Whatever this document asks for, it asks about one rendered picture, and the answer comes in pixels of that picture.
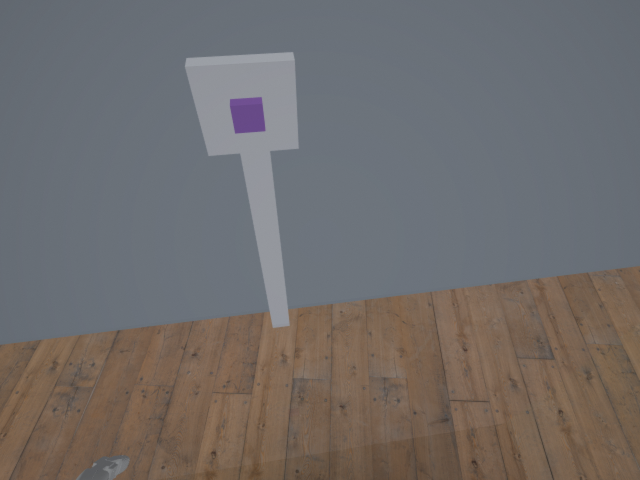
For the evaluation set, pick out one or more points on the panel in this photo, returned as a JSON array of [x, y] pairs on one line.
[[213, 82]]

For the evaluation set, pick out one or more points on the button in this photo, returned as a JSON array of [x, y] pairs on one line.
[[247, 115]]

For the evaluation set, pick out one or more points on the robot left hand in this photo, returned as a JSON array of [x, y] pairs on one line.
[[105, 468]]

